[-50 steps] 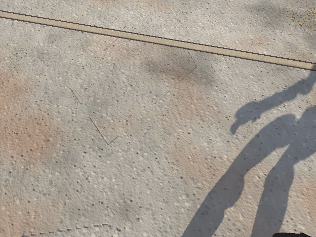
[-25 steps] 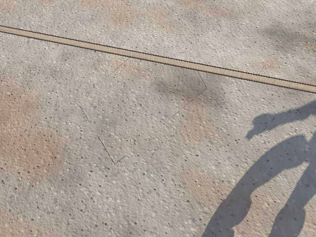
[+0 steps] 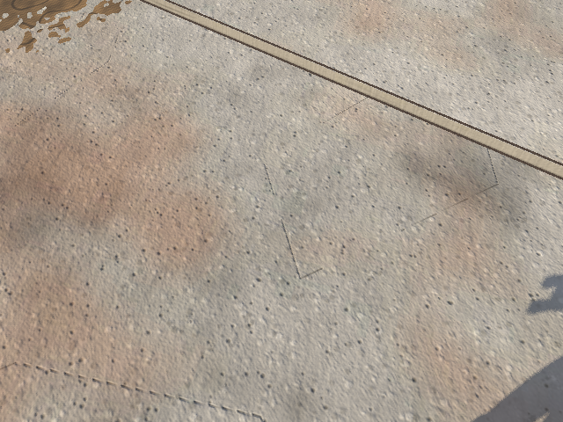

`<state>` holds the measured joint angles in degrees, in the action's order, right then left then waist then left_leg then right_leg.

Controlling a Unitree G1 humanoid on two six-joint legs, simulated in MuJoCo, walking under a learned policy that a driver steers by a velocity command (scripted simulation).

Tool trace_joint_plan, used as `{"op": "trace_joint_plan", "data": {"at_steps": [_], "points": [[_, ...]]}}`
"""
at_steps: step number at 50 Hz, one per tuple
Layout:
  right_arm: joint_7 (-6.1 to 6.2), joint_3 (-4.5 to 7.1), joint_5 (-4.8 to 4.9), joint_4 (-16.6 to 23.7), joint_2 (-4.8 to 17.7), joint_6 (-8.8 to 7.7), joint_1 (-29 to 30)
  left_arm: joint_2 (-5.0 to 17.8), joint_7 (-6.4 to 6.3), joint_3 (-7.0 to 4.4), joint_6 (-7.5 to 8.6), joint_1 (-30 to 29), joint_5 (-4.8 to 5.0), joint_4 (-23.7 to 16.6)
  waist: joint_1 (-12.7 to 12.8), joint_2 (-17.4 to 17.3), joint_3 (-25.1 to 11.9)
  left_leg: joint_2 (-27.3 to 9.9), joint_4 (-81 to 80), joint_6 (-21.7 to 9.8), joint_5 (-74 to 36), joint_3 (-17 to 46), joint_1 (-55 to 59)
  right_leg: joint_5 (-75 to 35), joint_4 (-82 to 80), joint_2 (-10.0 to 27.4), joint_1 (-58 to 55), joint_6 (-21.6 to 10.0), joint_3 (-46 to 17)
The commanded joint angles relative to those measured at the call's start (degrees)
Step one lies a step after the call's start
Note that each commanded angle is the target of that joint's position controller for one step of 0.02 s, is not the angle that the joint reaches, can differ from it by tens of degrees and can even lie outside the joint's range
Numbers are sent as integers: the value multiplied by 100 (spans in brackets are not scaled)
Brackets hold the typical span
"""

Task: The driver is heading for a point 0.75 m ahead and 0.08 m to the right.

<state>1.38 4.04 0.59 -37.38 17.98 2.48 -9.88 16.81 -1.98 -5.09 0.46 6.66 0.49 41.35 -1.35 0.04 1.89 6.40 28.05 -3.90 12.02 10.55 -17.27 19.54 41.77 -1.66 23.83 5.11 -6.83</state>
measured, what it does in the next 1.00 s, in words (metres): walks ahead: right foot, then left foot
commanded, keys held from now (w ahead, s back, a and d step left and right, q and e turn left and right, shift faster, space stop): w+q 0.08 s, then w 0.34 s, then no key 0.06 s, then e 0.52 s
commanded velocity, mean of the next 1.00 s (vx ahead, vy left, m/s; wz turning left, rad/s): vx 0.22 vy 0.00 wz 0.00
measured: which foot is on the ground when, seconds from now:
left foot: down 0.00-0.08, up 0.10-0.48, down 0.50-1.00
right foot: up 0.00-0.06, down 0.08-0.52, up 0.54-1.00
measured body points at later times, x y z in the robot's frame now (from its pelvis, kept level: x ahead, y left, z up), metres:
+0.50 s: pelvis +0.14 +0.03 -0.01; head +0.16 +0.03 +0.44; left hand +0.07 +0.31 -0.13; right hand +0.40 -0.17 -0.08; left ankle +0.21 +0.16 -0.74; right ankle +0.02 -0.15 -0.74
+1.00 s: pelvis +0.26 +0.05 -0.01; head +0.30 +0.03 +0.44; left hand +0.45 +0.30 -0.09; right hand +0.36 -0.25 -0.13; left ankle +0.21 +0.16 -0.74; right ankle +0.30 -0.06 -0.74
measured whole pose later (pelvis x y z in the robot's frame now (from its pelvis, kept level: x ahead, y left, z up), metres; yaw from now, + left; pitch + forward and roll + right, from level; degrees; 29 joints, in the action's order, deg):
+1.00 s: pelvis +0.26 +0.05 -0.01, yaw -5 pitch +1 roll +2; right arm 0.6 4.4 1.4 -44.0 17.4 0.2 -9.1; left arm 16.5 1.4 -3.9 -2.9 8.1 0.8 35.1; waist -1.3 0.0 3.6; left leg -2.6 26.7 -0.2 19.1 -14.1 -8.3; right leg 12.7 35.0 2.8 23.1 -0.5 2.4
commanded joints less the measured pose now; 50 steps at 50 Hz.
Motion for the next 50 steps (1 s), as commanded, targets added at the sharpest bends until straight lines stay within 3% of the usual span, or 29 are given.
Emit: {"op": "trace_joint_plan", "data": {"at_steps": [1, 3, 4, 5, 6, 7, 8, 10, 13, 17, 20, 22, 23, 24, 25, 26, 27, 28, 29, 30, 31, 32, 35, 37, 40, 44, 48, 49, 50], "points": [[-12, 263, 46, 436, 928, -37, 122, 553, 86, -138, 206, -155, 58, -458, -26, -927, -656, -1363, -862, -899, 774, 1987, 551, 31, -652, -87, -208, -165, 133], [-5, 218, 90, 462, 840, -27, 261, 506, 137, -160, 296, 196, 97, -355, 270, -888, -496, -1064, -746, -708, 1737, 2001, -9, -522, -1785, -90, -1140, -372, 296], [8, 165, 87, 468, 669, -52, 192, 651, 124, -216, 329, 475, 73, -282, 379, -641, -535, -814, -341, -457, 2172, 1769, -593, -572, -2104, 291, -1929, -565, 61], [1, 26, 18, 449, 210, -89, -29, 908, 99, -246, 343, 967, -50, -230, 395, 319, -914, -269, 1261, -80, 2566, 849, -1198, 293, -2408, 1456, -2706, -975, -1106], [3, 83, 89, 734, 394, -187, 167, 1365, 174, -329, 379, 1221, -260, -113, 344, 1371, -365, 193, 2270, 51, 2404, 122, -2511, 1534, -3030, 2230, -2429, -1722, -2974], [7, 169, 41, 673, 749, -269, 212, 1087, 190, -273, 450, 858, -211, -212, 245, 1092, 77, -306, 2966, 160, 1939, 170, -2829, 2055, -3118, 2324, -2132, -1922, -3046], [-18, 211, 23, 530, 859, -295, 111, 777, 148, -179, 462, 674, -92, -246, 201, 940, 211, -394, 3168, 256, 1481, 96, -2892, 1935, -3127, 2033, -2090, -1756, -2517], [-73, 179, -20, 381, 661, -344, 23, 625, 99, -99, 447, 763, -7, -191, 252, 780, 186, -513, 3275, 447, 861, -75, -2916, 1303, -3166, 1658, -2242, -1518, -1821], [-170, 77, 16, 452, 354, -496, 376, 666, 80, -74, 485, 1122, -43, -72, 430, 706, 206, -684, 2941, 537, 132, -495, -2812, 277, -3322, 1445, -2159, -1539, -1067], [-245, -64, 12, 594, 74, -600, 889, 854, 112, -92, 451, 1292, 35, 19, 635, 808, 229, -854, 1521, 612, -305, -1017, -1999, -621, -3377, 1304, -1799, -1526, -386], [-322, -63, 71, 636, 139, -648, 1056, 1022, 177, -112, 418, 1529, 86, 131, 703, 836, 260, -754, 791, 526, -241, -1203, -1321, -899, -3274, 1423, -1656, -1551, -238], [-353, -23, 100, 656, 262, -670, 969, 1072, 199, -113, 369, 1550, 127, 193, 562, 888, 289, -703, 415, 344, -250, -1198, -939, -1361, -3103, 1593, -1727, -1502, -317], [-350, 23, 78, 584, 328, -678, 693, 1083, 189, -107, 324, 1455, 133, 210, 327, 872, 172, -604, 92, 238, -456, -1244, -481, -2146, -2776, 1557, -1763, -1374, -211], [-318, 115, 25, 420, 486, -672, 200, 1024, 170, -80, 301, 1443, 129, 219, 59, 743, -169, -449, -211, 97, -699, -1312, 319, -3287, -2135, 1353, -1761, -1198, 31], [-261, 211, -31, 301, 696, -672, -404, 850, 164, -9, 308, 1501, 91, 220, -251, 577, -668, -663, -332, -58, -1099, -1098, 1435, -3602, -1168, 1044, -1416, -946, 292], [-171, 290, -193, 247, 1168, -636, -1294, 386, 160, 180, 339, 1449, -138, -29, -546, -456, -1701, -2087, -49, -446, -2536, 368, 3140, -1598, 631, 616, -271, -582, 529], [-188, 327, -229, 155, 1413, -565, -1346, 88, 126, 263, 379, 2107, -38, 11, -236, -1965, -2278, -3246, -545, -1314, -2883, 2142, 3671, 1652, 2107, -78, 937, -321, 344], [-215, 206, -153, 157, 881, -553, -1236, 794, 102, 71, 348, 1901, 100, 180, -412, -1106, -1801, -2975, -623, -1224, -2826, 1705, 3040, 1610, 2775, 144, 1104, -286, -160], [-228, 115, -115, 143, 632, -576, -881, 852, 106, 29, 308, 1593, 155, 134, -291, -930, -1218, -2721, -626, -1023, -3125, 829, 2517, 1327, 2853, 284, 1290, -322, -81], [-252, 56, -100, 131, 464, -595, -497, 728, 67, 41, 237, 1517, 115, 187, -81, -584, -967, -2417, -710, -847, -3259, 294, 2034, 1002, 2628, 492, 1173, -299, 42], [-269, 30, -85, 121, 340, -611, -201, 680, 40, 23, 149, 1457, 63, 185, 62, -585, -706, -2240, -880, -755, -3274, -76, 1551, 706, 2359, 603, 996, -263, 110], [-263, 20, -138, 88, 297, -645, -27, 588, 30, 19, 56, 1541, 64, 231, 192, -683, -619, -2105, -1067, -726, -3350, -398, 1113, 386, 2326, 617, 626, -226, 183], [-181, 59, -217, -3, 350, -715, 294, 448, -13, 3, -104, 1455, 43, 80, 353, -725, -453, -2143, -1361, -899, -3511, -875, 684, -128, 2045, 567, 515, -90, 289], [-90, 94, -178, -95, 434, -662, 304, 376, -2, 25, -141, 1137, 3, -145, 305, -646, -386, -2221, -1437, -929, -3301, -1043, 796, -433, 1551, 659, 689, -60, 302], [4, 141, -138, -182, 570, -530, 300, 328, 110, 53, -165, 769, 0, -392, 189, -556, -376, -2269, -1482, -937, -2869, -1295, 935, -806, 916, 739, 613, -99, 444], [-19, 221, -56, -275, 780, -369, 239, 417, 246, 23, -232, 353, 11, -720, 48, -442, -283, -2412, -1305, -921, -2556, -1437, 1184, -657, 299, 701, 508, -258, 686], [-62, 290, 99, -332, 924, -264, 186, 483, 356, -43, -301, 167, 40, -1016, 51, -522, -319, -2524, -604, -678, -2816, -1494, 1569, -265, -459, 498, 284, -540, 966], [-59, 290, 145, -343, 907, -252, 218, 508, 367, -77, -297, 295, 46, -1025, 167, -486, -397, -2406, -198, -502, -2937, -1655, 1531, -588, -963, 362, -85, -666, 1076], [-65, 274, 153, -420, 818, -264, 57, 677, 326, -162, -275, 612, 13, -970, 316, -272, -598, -2100, 530, -216, -3005, -1917, 1303, -1422, -1590, 187, -820, -854, 1042]]}}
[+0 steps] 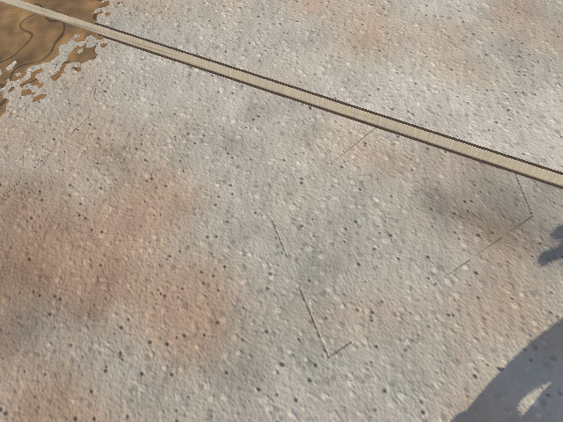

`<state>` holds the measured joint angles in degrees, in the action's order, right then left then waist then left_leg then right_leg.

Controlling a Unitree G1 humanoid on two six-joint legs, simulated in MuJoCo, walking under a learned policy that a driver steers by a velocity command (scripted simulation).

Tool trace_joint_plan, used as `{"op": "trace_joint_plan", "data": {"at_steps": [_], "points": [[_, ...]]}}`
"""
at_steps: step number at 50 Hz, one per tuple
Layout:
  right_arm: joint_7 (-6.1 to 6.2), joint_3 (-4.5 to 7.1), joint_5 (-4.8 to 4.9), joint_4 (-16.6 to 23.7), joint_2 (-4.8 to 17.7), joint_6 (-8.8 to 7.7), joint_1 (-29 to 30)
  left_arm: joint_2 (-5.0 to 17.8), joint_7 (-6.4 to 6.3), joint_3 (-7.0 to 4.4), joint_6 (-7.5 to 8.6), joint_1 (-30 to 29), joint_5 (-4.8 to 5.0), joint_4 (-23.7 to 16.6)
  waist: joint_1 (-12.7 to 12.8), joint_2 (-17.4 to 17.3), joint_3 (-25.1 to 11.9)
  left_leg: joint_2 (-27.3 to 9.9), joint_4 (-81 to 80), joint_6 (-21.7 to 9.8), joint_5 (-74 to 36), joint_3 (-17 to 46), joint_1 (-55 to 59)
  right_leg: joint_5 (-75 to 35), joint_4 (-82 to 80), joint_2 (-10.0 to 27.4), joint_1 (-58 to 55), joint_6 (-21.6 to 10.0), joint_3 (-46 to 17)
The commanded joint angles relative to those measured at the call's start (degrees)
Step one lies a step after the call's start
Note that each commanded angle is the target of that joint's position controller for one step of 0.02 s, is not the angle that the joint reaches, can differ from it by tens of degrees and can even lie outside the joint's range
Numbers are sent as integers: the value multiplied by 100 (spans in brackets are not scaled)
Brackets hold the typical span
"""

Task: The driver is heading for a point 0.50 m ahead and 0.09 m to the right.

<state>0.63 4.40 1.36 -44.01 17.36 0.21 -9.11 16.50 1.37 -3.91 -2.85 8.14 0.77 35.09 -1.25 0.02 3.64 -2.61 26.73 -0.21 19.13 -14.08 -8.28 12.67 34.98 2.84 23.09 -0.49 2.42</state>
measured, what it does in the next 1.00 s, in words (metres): walks ahead, turning right: right foot, then left foot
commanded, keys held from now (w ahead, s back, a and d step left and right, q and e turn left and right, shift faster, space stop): e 0.52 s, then no key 0.04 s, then w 0.34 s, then w+q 0.10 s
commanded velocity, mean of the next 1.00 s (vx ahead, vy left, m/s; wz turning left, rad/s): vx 0.13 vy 0.00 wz -0.40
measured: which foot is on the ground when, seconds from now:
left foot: down 0.00-0.02, up 0.04-0.42, down 0.44-0.84, up 0.86-1.00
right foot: up 0.00-0.00, down 0.02-0.44, up 0.46-0.82, down 0.84-1.00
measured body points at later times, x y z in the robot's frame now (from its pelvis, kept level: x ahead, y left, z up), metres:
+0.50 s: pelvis +0.04 +0.02 +0.00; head +0.08 +0.02 +0.45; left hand +0.30 +0.24 -0.08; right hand +0.10 -0.30 -0.09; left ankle +0.08 +0.13 -0.73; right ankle +0.03 -0.10 -0.71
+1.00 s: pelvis +0.09 -0.05 +0.01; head +0.10 -0.08 +0.46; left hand +0.28 +0.16 -0.09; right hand +0.08 -0.35 -0.11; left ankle +0.16 +0.09 -0.66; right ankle +0.00 -0.11 -0.73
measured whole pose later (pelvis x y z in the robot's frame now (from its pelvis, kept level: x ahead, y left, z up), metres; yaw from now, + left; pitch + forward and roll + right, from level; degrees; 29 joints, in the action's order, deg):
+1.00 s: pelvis +0.09 -0.05 +0.01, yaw -24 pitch +1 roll +0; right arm -1.8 3.7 1.5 -43.8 18.2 -3.4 -15.5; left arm 14.4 0.5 -2.0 3.4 19.8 -0.1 40.0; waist 0.4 -2.8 -0.6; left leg -3.9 59.5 -0.9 16.0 0.1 -30.7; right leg 16.0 19.8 -1.7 5.3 -2.6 0.4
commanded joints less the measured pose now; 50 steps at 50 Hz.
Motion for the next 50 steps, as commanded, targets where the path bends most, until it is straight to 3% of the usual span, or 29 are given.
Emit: {"op": "trace_joint_plan", "data": {"at_steps": [1, 2, 3, 4, 6, 9, 13, 18, 21, 22, 23, 24, 25, 26, 27, 28, 30, 32, 35, 38, 39, 41, 42, 43, 44, 45, 46, 48, 50], "points": [[0, 187, -77, 289, 704, -84, -173, 1313, -132, -467, 76, 953, -31, -314, 414, 606, -1188, -689, 2009, -93, -2565, 248, -623, -3140, -1060, 379, -2069, -698, -945], [-1, 33, -344, 627, 366, -127, -29, 1889, -194, -541, 124, 958, -170, -446, 296, 1919, -1448, 355, 3792, 441, 1766, 437, -2577, -4833, -1057, 1916, -3001, -2095, -3253], [-43, 102, -279, 536, 617, -118, 270, 1376, -139, -394, 223, 1030, -160, -459, 617, 958, -1975, 300, 4546, 430, 2216, 1663, -2694, -4662, -1147, 1959, -2965, -2329, -3193], [-60, 121, -106, 592, 688, -91, 360, 1251, -127, -336, 299, 739, -120, -445, 469, 740, -1588, 164, 4648, 360, 1803, 1777, -2894, -4259, -1157, 1694, -2674, -2053, -2585], [39, 145, -165, 527, 721, -52, 366, 1029, -171, -286, 296, 204, 42, -469, 223, 345, -1076, -12, 3959, 342, 988, 1810, -2974, -3103, -1277, 1155, -2121, -1479, -2086], [56, 113, -156, 446, 575, 1, 146, 1094, -244, -281, 227, -41, -59, -539, 8, 589, -1116, 204, 3350, 500, 489, 1708, -2268, -3125, -1381, 852, -1517, -1417, -1846], [76, 47, -139, 475, 441, 20, 290, 1203, -314, -330, 174, 16, -25, -500, 129, 689, -1135, 320, 2269, 597, 228, 1801, -1879, -2300, -1332, 735, -1326, -1362, -2037], [-8, 88, -87, 558, 533, -44, 358, 1190, -274, -325, 102, -64, -31, -521, 224, 957, -989, 467, 1344, 462, 197, 1866, -1427, -1301, -1276, 650, -1097, -1244, -2703], [-83, 136, -88, 490, 525, -147, -17, 1118, -284, -295, 49, -269, 52, -567, -27, 977, -984, 504, -72, 245, -514, 1748, -712, -1282, -921, 418, -995, -969, -2908], [-73, 198, -131, 446, 690, -164, -204, 989, -305, -258, 39, -193, 62, -569, -57, 778, -1018, 142, -543, 82, -1034, 1940, -158, -735, -633, 183, -654, -698, -2764], [-26, 286, -227, 506, 1109, -135, -291, 653, -298, -169, 40, 88, -15, -562, 131, -404, -1109, -1121, -822, -383, -1602, 3062, 450, 909, 571, -416, 89, -325, -2009], [-45, 327, -407, 475, 1352, -119, -136, 867, -304, -250, 98, 27, 29, -743, 236, -1824, -685, -2023, -1080, -1385, -2320, 4416, 39, 2448, 1701, -1062, 1127, -19, -1082], [-24, 230, -389, 678, 990, -158, 145, 1307, -312, -392, 130, 211, -40, -577, 231, -1202, -633, -2078, -1051, -1604, -2398, 4206, -98, 2280, 2789, -663, 1119, 163, -1281], [21, 155, -324, 728, 723, -158, 409, 1401, -295, -463, 102, 303, 13, -430, 342, -869, -561, -1732, -931, -1366, -2350, 3559, -181, 1901, 3202, -620, 1109, 244, -1214], [45, 128, -244, 767, 634, -150, 528, 1227, -320, -440, 42, 408, 7, -285, 365, -682, -510, -1366, -842, -1148, -2213, 3096, -147, 1635, 3405, -600, 1097, 361, -1152], [68, 107, -156, 743, 591, -144, 509, 1068, -326, -395, 4, 384, -16, -281, 285, -670, -445, -1285, -795, -1143, -2384, 2918, -17, 1400, 3570, -601, 1251, 456, -1160], [117, 95, -134, 621, 601, -99, 65, 744, -272, -265, 12, 202, 27, -360, 65, -759, -529, -1037, -1079, -1131, -1037, 2626, 240, 1026, 3151, -539, 1324, 506, -856], [136, 121, -111, 535, 690, -92, -314, 613, -225, -173, 80, -148, 45, -488, -217, -1001, -504, -1083, -1346, -1171, 231, 2799, 618, 1013, 2421, -447, 1462, 504, -690], [85, 160, -81, 482, 869, -142, -397, 422, -150, -39, 216, -330, -8, -522, -290, -1061, -431, -1160, -1541, -1147, 447, 2692, 414, 1233, 1157, -266, 729, 364, -354], [-11, 197, 8, 380, 1049, -173, -518, 496, -85, -36, 357, -166, 20, -390, -221, -1025, -245, -1143, -1508, -1166, 205, 2479, -165, 1072, -22, -352, -312, 135, -26], [-45, 189, 61, 355, 1065, -170, -487, 496, -68, -46, 397, 70, 38, -278, -56, -926, -225, -1116, -1397, -1137, 208, 2415, -372, 576, -614, -401, -770, 24, 59], [-105, 83, 59, 300, 792, -207, -499, 555, -88, -97, 426, 800, 58, 45, 324, -678, -404, -936, -833, -894, 48, 2185, -1095, 82, -1307, -461, -2188, -177, 48], [-152, -62, -36, 350, 378, -270, -345, 698, -135, -144, 431, 1401, 63, 169, 608, -260, -718, -590, 163, -541, 153, 1763, -1735, 212, -1418, 120, -3135, -329, -737], [-193, -184, -162, 698, -15, -398, -152, 1429, -173, -294, 426, 1746, -23, 140, 623, 1326, -922, 131, 2018, -42, 903, 976, -3182, 807, -1776, 1473, -3811, -1000, -2854], [-151, -34, -19, 823, 528, -479, 194, 1424, -126, -316, 522, 1887, -66, 176, 852, 1107, -589, 95, 3178, 5, 1512, 1464, -3882, 1534, -2254, 1994, -3255, -1699, -3888], [-169, 58, 88, 788, 774, -507, 114, 1057, -103, -187, 619, 1614, -54, 165, 654, 891, -114, -178, 3595, -88, 1056, 1685, -4228, 1979, -2364, 1816, -3049, -1665, -3567], [-200, 56, 109, 667, 742, -508, -9, 821, -94, -115, 692, 1393, -62, 150, 534, 901, 89, -304, 3655, -164, 508, 1713, -4297, 1917, -2461, 1521, -2916, -1470, -3021], [-239, 66, 5, 568, 686, -498, -28, 663, -101, -51, 739, 1098, -73, 144, 398, 777, 236, -451, 3430, -130, -339, 1762, -4191, 656, -2640, 1220, -2687, -1182, -2168], [-285, 9, 11, 498, 463, -473, -85, 632, -136, -52, 774, 1078, -131, 172, 342, 641, 115, -378, 3339, -18, -957, 1706, -3954, -536, -2717, 1024, -2512, -1065, -1470]]}}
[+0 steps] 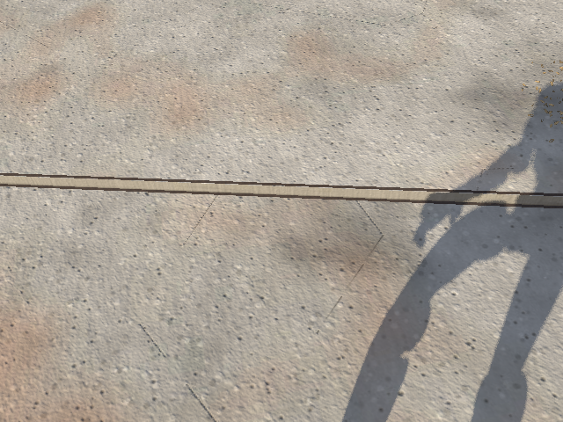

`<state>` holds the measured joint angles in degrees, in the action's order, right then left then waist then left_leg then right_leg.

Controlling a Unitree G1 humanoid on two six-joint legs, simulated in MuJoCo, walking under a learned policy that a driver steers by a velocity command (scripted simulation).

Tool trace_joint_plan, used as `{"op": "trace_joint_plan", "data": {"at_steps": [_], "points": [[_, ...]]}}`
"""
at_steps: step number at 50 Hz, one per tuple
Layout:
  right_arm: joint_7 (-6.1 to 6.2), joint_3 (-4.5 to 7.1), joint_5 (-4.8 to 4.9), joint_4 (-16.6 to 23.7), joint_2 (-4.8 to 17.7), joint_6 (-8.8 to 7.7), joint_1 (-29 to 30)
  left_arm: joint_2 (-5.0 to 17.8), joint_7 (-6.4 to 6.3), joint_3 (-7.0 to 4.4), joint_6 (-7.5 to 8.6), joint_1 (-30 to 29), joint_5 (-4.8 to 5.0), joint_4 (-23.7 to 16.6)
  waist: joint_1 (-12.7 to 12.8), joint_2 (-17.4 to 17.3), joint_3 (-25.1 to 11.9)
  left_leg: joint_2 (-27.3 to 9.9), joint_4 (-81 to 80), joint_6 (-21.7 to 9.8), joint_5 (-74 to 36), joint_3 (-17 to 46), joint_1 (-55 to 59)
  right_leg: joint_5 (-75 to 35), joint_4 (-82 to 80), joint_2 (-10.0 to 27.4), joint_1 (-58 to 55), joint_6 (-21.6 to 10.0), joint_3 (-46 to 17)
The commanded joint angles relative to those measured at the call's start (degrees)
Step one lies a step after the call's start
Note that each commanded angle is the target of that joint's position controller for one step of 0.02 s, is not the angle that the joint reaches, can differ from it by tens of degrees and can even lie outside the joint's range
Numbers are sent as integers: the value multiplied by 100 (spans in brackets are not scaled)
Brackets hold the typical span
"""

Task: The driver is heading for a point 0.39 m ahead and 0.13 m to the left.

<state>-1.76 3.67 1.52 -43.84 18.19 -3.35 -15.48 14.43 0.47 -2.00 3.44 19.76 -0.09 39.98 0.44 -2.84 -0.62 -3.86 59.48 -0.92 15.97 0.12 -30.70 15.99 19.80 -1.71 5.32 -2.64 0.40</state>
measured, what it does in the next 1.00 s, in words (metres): walks ahead, turning left: left foot, then right foot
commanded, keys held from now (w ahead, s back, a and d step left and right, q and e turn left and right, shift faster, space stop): w+q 0.32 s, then no key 0.68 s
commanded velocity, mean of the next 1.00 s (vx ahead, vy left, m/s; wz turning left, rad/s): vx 0.25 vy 0.00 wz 0.21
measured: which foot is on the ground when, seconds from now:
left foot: up 0.00-0.30, down 0.32-1.00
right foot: down 0.00-0.30, up 0.32-0.74, down 0.76-1.00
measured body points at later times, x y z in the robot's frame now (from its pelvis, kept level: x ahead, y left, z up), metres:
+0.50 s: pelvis +0.25 +0.06 -0.01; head +0.29 +0.07 +0.44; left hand +0.31 +0.36 -0.11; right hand +0.45 -0.17 -0.11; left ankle +0.28 +0.13 -0.75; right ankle +0.25 -0.10 -0.66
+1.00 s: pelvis +0.39 +0.04 -0.02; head +0.41 +0.03 +0.43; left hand +0.49 +0.31 -0.11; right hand +0.54 -0.19 -0.15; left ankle +0.29 +0.14 -0.75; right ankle +0.48 -0.05 -0.75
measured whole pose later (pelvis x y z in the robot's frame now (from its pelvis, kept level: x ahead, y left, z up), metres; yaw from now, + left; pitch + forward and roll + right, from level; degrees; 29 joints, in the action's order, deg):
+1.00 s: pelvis +0.39 +0.04 -0.02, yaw +16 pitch +1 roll +0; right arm 1.0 0.9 -0.5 -49.2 14.4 1.9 -12.5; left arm 12.6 0.2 -0.9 2.2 7.5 -0.8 40.8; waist -1.0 -0.5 1.0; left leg 1.5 30.4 -0.2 22.9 3.2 -8.2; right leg 11.6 32.2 -0.8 21.3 -1.3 0.2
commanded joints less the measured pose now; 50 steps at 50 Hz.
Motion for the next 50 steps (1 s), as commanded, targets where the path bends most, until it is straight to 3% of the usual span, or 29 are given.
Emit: {"op": "trace_joint_plan", "data": {"at_steps": [1, 5, 10, 13, 14, 15, 16, 17, 18, 19, 20, 21, 22, 25, 28, 30, 33, 36, 37, 38, 39, 40, 41, 44, 46, 50], "points": [[-52, 58, 7, 479, 307, -96, 579, 832, -60, -249, 159, -45, -54, -277, 187, 850, 508, -195, -101, 124, -851, 311, -1667, -1259, -1213, 1431, -693, -824, -968], [-85, -48, -8, 670, 106, -66, 1063, 937, -95, -268, 199, -39, -45, -122, 298, 771, 656, 13, -1494, 223, -1828, 178, -1086, -1693, -1378, 1276, -241, -672, -66], [-268, -132, -10, 1016, 38, -120, 1771, 1113, -131, -317, 155, 299, 59, 217, 453, 611, 845, 166, -2519, -112, -1894, -154, -862, -2542, -1213, 1569, -766, -573, 355], [-315, -16, -23, 1095, 305, -94, 1501, 1343, -210, -372, 32, 233, 45, 240, 117, 914, 280, 620, -2554, -469, -1118, -575, -171, -5642, -111, 1621, -1352, -375, 622], [-295, 92, -15, 1006, 510, -60, 982, 1415, -252, -386, -34, 221, 21, 223, -180, 1016, -119, 830, -2517, -611, -873, -686, 465, -6512, 699, 1583, -1409, -300, 712], [-231, 236, 10, 835, 766, -32, 144, 1435, -286, -380, -74, 160, 33, 189, -658, 917, -592, 983, -2776, -825, -1108, -657, 1770, -6582, 1875, 1455, -890, -159, 843], [-112, 375, 18, 682, 1099, 46, -759, 1346, -313, -320, -29, 206, -29, 70, -1066, 483, -1126, 405, -2784, -1113, -1092, 344, 3626, -4941, 3501, 1260, 543, 21, 784], [-73, 421, -42, 739, 1598, 8, -654, 389, -151, -11, 119, 1052, -142, -149, -252, -1182, -1897, -1425, -3069, -2356, -705, 3766, 5709, 1437, 5834, -9, 3105, 422, 323], [-26, 295, -87, 819, 1022, 5, -780, 1005, -65, -107, 309, 457, 37, -68, -778, -437, -2482, -1633, -3807, -2375, -979, 4536, 5652, 1715, 6428, -46, 3368, 374, -772], [-3, 224, -155, 818, 860, -10, -414, 1207, -34, -173, 366, -164, 261, -286, -745, -200, -1518, -1471, -3886, -2041, -2025, 3407, 4872, 1293, 6287, 251, 3602, 324, -765], [2, 184, -117, 832, 738, -28, -36, 1131, -79, -131, 395, -341, 200, -347, -482, 351, -919, -1232, -3851, -1838, -3095, 2626, 3916, 957, 5827, 513, 3455, 317, -639], [9, 136, -100, 864, 579, -29, 282, 1128, -128, -162, 360, -407, 76, -299, -272, 510, -509, -1018, -3911, -1700, -3730, 2061, 3131, 854, 5438, 667, 3251, 379, -515], [27, 92, -177, 886, 498, -42, 430, 1145, -136, -184, 280, -276, 39, -278, -67, 343, -392, -888, -4083, -1663, -4081, 1737, 2485, 744, 5248, 766, 2800, 413, -522], [41, 87, -194, 720, 553, -113, 673, 827, -197, -113, 53, 117, -26, -127, 225, 119, -306, -657, -4393, -1678, -4773, 1048, 1515, 411, 4430, 735, 2204, 673, -320], [92, 84, -180, 544, 587, -74, 748, 611, -243, -46, -22, -127, -86, -165, 175, -69, -418, -355, -4311, -1435, -4897, 490, 1444, -473, 3282, 652, 2023, 759, -206], [128, 63, -176, 443, 561, 2, 652, 584, -211, -38, -15, -462, -51, -200, -5, -111, -500, -272, -4262, -1279, -4455, 380, 1600, -1207, 2620, 598, 1895, 735, -199], [143, 38, -180, 263, 575, 103, 480, 669, -155, -74, 6, -890, 6, -309, -202, -153, -440, -450, -4146, -1216, -3696, 619, 1905, -1484, 1925, 538, 1812, 651, -291], [141, -8, -135, 137, 521, 174, 545, 779, -111, -147, 38, -939, -58, -350, -100, -183, -361, -576, -3655, -1063, -3071, 932, 2086, -1195, 1176, 412, 1521, 421, -274], [147, -52, -98, 106, 420, 180, 578, 784, -105, -169, 59, -775, -97, -293, 38, -131, -371, -433, -3411, -867, -2588, 958, 2006, -1729, 600, 372, 1078, 295, -248], [150, -114, -181, 61, 243, 140, 320, 1001, -137, -212, 80, -757, -148, -314, -52, 199, -457, -115, -3110, -550, -1952, 868, 1839, -3404, 405, 776, 512, 142, -658], [131, -155, -318, -21, 105, 76, -350, 1276, -179, -246, 52, -898, -192, -430, -476, 892, -765, 328, -2784, -258, -422, 662, 1324, -4862, 768, 1476, -296, -323, -1287], [171, -198, -280, -138, 3, 93, -480, 800, -182, -150, -25, -867, -181, -367, -374, 1277, -1077, 436, -2584, -1, 603, 460, 1267, -4547, 802, 1722, -412, -828, -1580], [199, -181, -247, -97, 143, 175, -255, 504, -146, -69, -78, -908, -114, -331, -301, 1242, -1027, 334, -2691, 115, 630, 424, 1357, -3715, 683, 1657, -187, -894, -1715], [253, -115, -217, -186, 335, 472, 19, 623, -32, -97, -118, -1325, -58, -389, -236, 777, -388, 324, -3236, 54, 100, 463, 1471, -1866, 676, 956, 531, -352, -1047], [281, -117, -220, -218, 327, 522, 81, 680, -17, -120, -72, -1249, -76, -326, -174, 636, -347, 296, -3292, -15, -237, 510, 1581, -1996, 795, 796, 544, -214, -861], [329, -117, -192, -387, 271, 472, 46, 552, -61, -110, -47, -1202, -50, -193, -107, 485, -545, 233, -3268, 23, -803, 553, 1697, -2899, 1058, 729, 155, -272, -735]]}}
